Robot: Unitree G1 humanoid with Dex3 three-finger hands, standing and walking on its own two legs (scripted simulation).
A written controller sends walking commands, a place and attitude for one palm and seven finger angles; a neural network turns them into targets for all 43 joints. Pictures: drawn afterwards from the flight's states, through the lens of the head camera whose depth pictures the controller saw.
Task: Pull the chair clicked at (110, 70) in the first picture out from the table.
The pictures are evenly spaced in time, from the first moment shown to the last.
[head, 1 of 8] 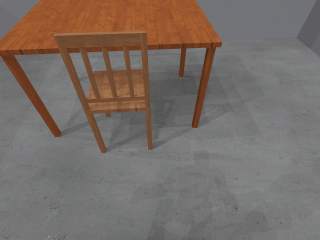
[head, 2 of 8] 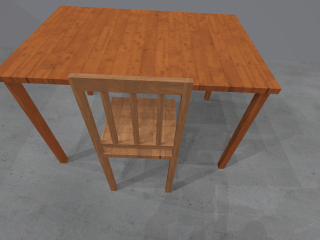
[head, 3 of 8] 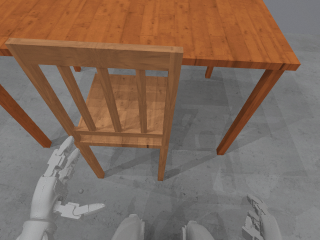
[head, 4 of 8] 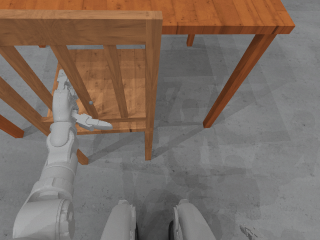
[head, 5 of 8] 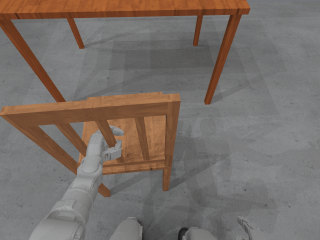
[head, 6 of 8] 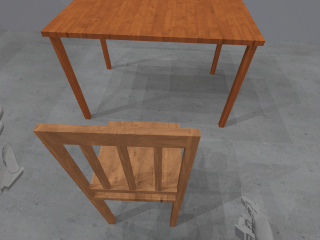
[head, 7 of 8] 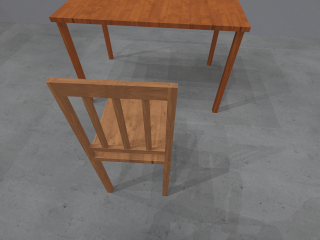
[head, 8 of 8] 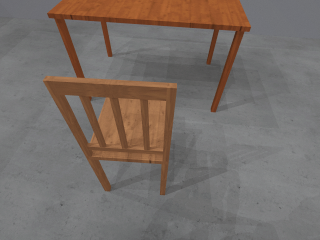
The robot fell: no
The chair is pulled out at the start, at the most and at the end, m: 0.00 0.59 0.58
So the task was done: yes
